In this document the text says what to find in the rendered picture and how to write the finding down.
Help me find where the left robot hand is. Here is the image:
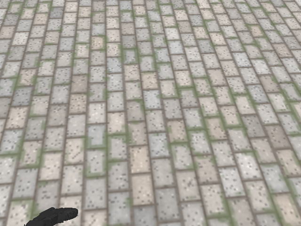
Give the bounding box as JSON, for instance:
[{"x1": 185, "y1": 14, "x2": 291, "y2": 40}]
[{"x1": 24, "y1": 207, "x2": 78, "y2": 226}]

